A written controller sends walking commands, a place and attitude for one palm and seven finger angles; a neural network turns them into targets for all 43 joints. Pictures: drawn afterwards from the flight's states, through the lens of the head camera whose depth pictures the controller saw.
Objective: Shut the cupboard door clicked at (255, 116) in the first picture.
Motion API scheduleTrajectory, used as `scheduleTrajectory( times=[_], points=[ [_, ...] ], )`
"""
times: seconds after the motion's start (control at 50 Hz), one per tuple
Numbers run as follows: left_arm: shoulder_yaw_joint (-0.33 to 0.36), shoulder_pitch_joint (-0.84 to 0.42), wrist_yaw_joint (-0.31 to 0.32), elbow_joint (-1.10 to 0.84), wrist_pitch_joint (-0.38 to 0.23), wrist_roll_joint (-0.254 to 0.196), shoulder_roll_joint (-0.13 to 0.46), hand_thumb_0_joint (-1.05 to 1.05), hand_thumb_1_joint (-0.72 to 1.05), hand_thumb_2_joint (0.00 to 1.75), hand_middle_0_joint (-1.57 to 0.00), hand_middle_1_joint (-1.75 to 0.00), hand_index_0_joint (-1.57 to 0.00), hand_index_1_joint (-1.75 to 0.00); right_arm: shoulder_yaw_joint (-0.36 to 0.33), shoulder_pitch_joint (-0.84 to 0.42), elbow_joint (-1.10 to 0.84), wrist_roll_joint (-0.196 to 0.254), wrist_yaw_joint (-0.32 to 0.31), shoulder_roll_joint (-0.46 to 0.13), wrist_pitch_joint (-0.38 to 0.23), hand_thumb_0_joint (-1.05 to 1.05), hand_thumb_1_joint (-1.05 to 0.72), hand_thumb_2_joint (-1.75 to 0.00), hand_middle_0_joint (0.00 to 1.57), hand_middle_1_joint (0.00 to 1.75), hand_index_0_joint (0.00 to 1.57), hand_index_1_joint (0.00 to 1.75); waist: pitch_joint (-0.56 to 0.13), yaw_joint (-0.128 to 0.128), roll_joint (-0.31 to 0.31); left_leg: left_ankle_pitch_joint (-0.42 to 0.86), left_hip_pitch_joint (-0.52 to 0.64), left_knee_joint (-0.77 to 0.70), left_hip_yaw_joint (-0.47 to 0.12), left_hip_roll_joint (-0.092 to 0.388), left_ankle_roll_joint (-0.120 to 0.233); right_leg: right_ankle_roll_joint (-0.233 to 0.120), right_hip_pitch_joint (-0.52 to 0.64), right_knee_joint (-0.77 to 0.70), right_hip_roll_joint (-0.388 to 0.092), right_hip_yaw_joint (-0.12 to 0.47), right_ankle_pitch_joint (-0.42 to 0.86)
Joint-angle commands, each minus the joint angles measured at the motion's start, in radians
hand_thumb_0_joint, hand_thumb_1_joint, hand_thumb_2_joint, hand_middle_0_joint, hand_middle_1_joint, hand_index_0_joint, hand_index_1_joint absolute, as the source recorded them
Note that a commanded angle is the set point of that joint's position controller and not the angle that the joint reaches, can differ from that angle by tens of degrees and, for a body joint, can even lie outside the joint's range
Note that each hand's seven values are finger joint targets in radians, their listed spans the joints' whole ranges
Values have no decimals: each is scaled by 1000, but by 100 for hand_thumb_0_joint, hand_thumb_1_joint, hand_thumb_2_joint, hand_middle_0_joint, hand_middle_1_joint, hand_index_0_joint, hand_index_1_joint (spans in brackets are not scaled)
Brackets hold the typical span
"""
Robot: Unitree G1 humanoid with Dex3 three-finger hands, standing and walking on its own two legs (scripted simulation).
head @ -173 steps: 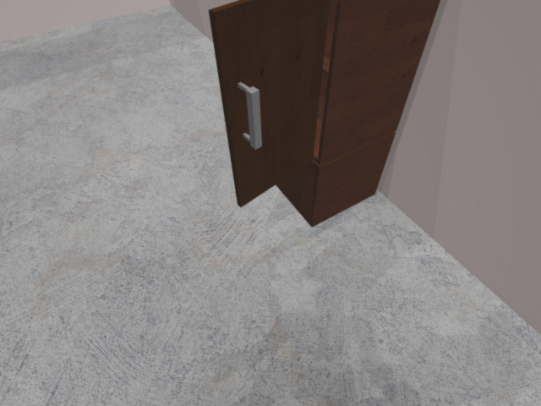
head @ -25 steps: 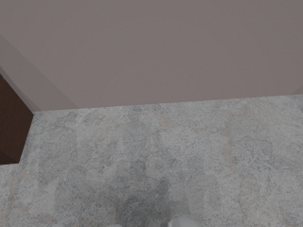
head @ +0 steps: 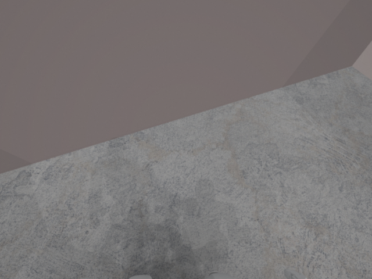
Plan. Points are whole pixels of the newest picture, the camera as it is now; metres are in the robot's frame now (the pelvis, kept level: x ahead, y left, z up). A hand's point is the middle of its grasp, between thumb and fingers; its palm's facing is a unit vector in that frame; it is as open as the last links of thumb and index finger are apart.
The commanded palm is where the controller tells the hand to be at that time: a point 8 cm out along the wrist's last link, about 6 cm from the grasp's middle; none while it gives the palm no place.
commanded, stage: walk around to get in front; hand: left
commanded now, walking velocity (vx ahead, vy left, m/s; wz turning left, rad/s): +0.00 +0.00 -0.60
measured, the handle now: out of the picture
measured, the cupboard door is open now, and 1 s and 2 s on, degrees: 100 100 100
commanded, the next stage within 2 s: walk to a spot facing it in 1.32 s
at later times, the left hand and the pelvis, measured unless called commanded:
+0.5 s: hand (129, 266) +0.16 +0.14 -0.16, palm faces -0.28 -0.93 -0.22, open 7.4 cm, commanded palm none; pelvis +0.03 -0.03 +0.01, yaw -18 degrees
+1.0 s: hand (212, 193) +0.36 -0.06 -0.15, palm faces -0.59 -0.78 -0.22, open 7.4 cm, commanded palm none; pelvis +0.13 -0.14 +0.00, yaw -34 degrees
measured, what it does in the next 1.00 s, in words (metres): steps to the right, turning right: right foot, then left foot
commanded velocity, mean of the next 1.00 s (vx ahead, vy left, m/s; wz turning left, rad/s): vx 0.24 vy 0.00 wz -0.54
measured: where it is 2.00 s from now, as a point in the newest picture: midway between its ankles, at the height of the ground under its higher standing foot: (254, 245)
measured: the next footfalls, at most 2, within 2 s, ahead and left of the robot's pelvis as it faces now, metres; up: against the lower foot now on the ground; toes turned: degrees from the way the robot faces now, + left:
right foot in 0.28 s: +0.02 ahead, -0.17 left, +0.00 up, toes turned -12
left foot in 0.54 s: +0.13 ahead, +0.07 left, +0.00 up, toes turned -14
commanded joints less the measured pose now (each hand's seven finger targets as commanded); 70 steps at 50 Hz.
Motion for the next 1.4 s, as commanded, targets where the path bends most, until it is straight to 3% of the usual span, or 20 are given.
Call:
scheduleTrajectory(
  times=[0.0,0.2,0.24,0.26,0.46,0.48,0.52,0.54,0.64,0.76,0.82,0.84,0.86,0.88,0.96,1.16,1.2,1.22,1.3,1.38],
  points=[
    [42,-52,-20,-99,-34,7,92,0,90,90,-20,-30,-20,-30,-47,56,-52,-13,-23,-207,-26,0,-90,-90,20,30,20,30,-84,-6,200,304,146,-310,-221,300,132,29,-156,336,-80,-55,-6],
    [23,-22,-22,-86,-42,0,88,0,90,90,-20,-30,-20,-30,-69,102,-9,-2,-5,-231,-5,0,-90,-90,20,30,20,30,-130,-2,206,378,116,-78,32,267,33,-15,239,-335,-52,-198,217],
    [60,94,6,-54,-59,16,273,0,90,90,-20,-30,-20,-30,-46,31,-76,13,5,-105,0,0,-90,-90,20,30,20,30,-130,63,-284,-317,-266,290,156,46,-89,-176,474,-513,-430,305,651],
    [61,146,15,-49,-58,-2,302,0,90,90,-20,-30,-20,-30,-36,-7,-95,14,-3,-124,13,0,-90,-90,20,30,20,30,-143,110,-243,-384,-276,434,4,43,-78,-256,393,-525,-481,351,597],
    [49,-52,4,-70,-77,6,206,0,90,90,-20,-30,-20,-30,-40,119,-14,5,21,-97,-33,0,-90,-90,20,30,20,30,-87,-46,-138,-44,131,-64,57,-44,-71,-174,68,-480,-207,234,-15],
    [41,-82,-3,-84,-75,2,167,0,90,90,-20,-30,-20,-30,-46,204,17,4,10,-131,-42,0,-90,-90,20,30,20,30,-90,-92,-54,-48,311,-184,30,-5,-58,-127,-83,-389,-156,185,-59],
    [16,-165,-19,-168,-80,-4,73,0,90,90,-20,-30,-20,-30,-76,376,39,-21,-11,-291,-56,0,-90,-90,20,30,20,30,-81,-164,348,-428,406,-459,-565,481,130,-27,-382,146,-28,-64,-152],
    [28,-207,-35,-177,-91,6,92,0,90,90,-20,-30,-20,-30,-70,353,31,-22,-8,-292,-64,0,-90,-90,20,30,20,30,-49,-146,197,-363,344,-468,-598,508,192,-32,-400,273,-98,-17,-94],
    [12,-162,-66,-102,-73,14,25,0,90,90,-20,-30,-20,-30,-30,238,32,-15,-5,-159,-80,0,-90,-90,20,30,20,30,-30,-56,221,179,299,-381,-37,284,67,-3,-298,225,-150,-123,163],
    [0,-222,-65,-107,-71,12,11,0,90,90,-20,-30,-20,-30,-39,274,71,-20,7,-172,-69,0,-90,-90,20,30,20,30,-27,-68,208,228,222,-335,116,293,55,-30,-51,-103,-94,-240,181],
    [22,9,-52,-34,-88,14,76,0,90,90,-20,-30,-20,-30,-40,211,64,-11,12,-180,-62,0,-90,-90,20,30,20,30,-128,64,122,404,104,23,208,236,6,-86,352,-279,-25,-270,196],
    [54,197,-36,19,-102,18,183,0,90,90,-20,-30,-20,-30,-27,172,34,10,23,-131,-66,0,-90,-90,20,30,20,30,-242,155,-87,267,-163,320,247,162,-33,-160,683,-358,-202,-24,77],
    [79,320,-17,46,-107,1,286,0,90,90,-20,-30,-20,-30,-17,90,-32,24,22,-87,-69,0,-90,-90,20,30,20,30,-286,195,-285,-346,-418,622,164,28,-72,-279,766,-526,-482,458,166],
    [77,264,-4,38,-101,-14,301,0,90,90,-20,-30,-20,-30,-28,34,-40,19,18,-111,-66,0,-90,-90,20,30,20,30,-196,167,-153,-319,-493,713,-9,81,-65,-326,640,-581,-512,482,94],
    [31,-28,15,-44,-116,7,134,0,90,90,-20,-30,-20,-30,-35,107,44,-5,24,-83,-35,0,-90,-90,20,30,20,30,-73,-13,-134,-90,-224,493,-32,128,-76,-224,154,-637,-341,150,72],
    [33,18,-1,12,-128,-1,110,0,90,90,-20,-30,-20,-30,-40,150,56,-6,32,-70,-72,0,-90,-90,20,30,20,30,-70,-63,1,84,185,-122,41,23,-53,-164,55,-490,-215,72,41],
    [9,21,-13,-21,-126,-9,5,0,90,90,-20,-30,-20,-30,-78,362,106,-32,11,-237,-83,0,-90,-90,20,30,20,30,-143,-148,367,-251,460,-354,-454,377,102,-63,-257,35,-19,-139,-49],
    [6,-70,-18,-67,-139,-1,30,0,90,90,-20,-30,-20,-30,-75,397,98,-23,3,-243,-72,0,-90,-90,20,30,20,30,-91,-162,238,-284,411,-419,-580,478,189,-61,-329,220,-66,-85,-77],
    [17,-55,-33,-24,-120,19,13,0,90,90,-20,-30,-20,-30,-40,214,71,-18,2,-123,-92,0,-90,-90,20,30,20,30,-40,-48,177,-10,223,-427,-242,334,108,-30,-298,327,-166,-65,132],
    [-3,-81,-42,-23,-104,11,-23,0,90,90,-20,-30,-20,-30,-43,213,98,-16,8,-131,-87,0,-90,-90,20,30,20,30,-73,-49,205,227,181,-368,31,256,75,-17,-74,-44,-136,-183,155]
  ],
)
